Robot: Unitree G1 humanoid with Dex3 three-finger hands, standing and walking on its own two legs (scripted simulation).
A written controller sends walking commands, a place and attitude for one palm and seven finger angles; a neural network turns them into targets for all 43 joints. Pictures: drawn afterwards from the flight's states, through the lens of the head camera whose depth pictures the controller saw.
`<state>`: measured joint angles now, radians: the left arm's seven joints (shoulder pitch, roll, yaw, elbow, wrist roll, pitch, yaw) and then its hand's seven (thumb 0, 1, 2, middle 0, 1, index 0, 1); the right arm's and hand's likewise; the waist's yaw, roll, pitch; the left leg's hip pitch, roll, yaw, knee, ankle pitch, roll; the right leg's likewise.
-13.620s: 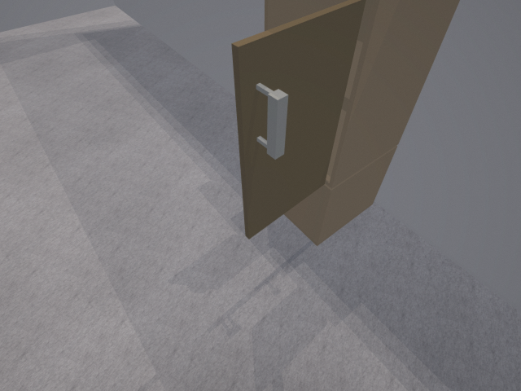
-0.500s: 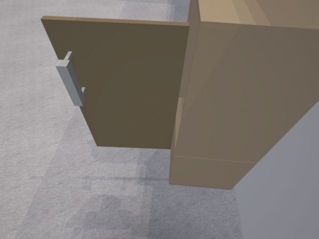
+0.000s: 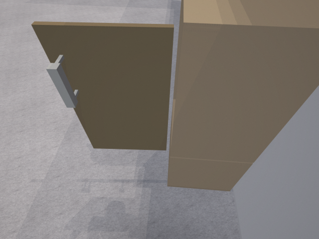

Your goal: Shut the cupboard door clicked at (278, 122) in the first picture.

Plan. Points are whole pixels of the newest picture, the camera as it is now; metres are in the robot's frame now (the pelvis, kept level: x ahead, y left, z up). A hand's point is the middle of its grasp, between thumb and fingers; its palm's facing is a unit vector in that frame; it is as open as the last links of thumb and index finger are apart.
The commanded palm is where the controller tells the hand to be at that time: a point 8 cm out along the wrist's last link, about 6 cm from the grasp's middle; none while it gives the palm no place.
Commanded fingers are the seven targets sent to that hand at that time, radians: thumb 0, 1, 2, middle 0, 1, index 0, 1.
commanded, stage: come to a stop and stand still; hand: left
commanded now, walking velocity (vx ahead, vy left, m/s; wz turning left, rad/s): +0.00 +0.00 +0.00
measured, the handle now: (66, 82) +0.51 +0.31 +0.10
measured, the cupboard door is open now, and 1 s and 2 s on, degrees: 93 93 93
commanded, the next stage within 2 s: look again from close up in 0.14 s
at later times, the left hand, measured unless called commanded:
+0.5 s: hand out of the picture +0.01 +0.21 -0.16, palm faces -0.02 -0.97 -0.23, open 7.4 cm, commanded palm none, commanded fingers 0.00 0.90 0.90 -0.20 -0.30 -0.20 -0.30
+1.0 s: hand out of the picture +0.00 +0.22 -0.17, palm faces -0.02 -0.98 -0.22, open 7.4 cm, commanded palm none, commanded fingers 0.00 0.90 0.90 -0.20 -0.30 -0.20 -0.30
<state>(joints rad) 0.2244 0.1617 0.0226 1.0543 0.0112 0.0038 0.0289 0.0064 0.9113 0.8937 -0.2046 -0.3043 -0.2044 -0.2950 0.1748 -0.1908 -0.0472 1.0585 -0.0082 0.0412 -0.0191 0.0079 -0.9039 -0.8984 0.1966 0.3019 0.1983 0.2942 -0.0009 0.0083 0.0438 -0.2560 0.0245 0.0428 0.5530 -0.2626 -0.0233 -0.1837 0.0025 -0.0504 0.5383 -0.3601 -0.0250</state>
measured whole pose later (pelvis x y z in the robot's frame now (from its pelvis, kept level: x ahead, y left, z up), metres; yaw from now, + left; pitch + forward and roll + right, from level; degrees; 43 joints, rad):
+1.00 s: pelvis -0.01 +0.03 +0.00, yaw -2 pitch -1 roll +0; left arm 0.27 0.21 0.00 1.08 0.02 0.00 0.02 0.01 0.91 0.89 -0.20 -0.30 -0.20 -0.29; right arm 0.23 -0.22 0.01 1.07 -0.02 -0.01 0.00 0.01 -0.90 -0.90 0.20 0.30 0.20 0.29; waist 0.02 -0.02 0.02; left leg -0.22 -0.01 0.08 0.50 -0.27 0.04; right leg -0.17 -0.03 0.00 0.50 -0.31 0.02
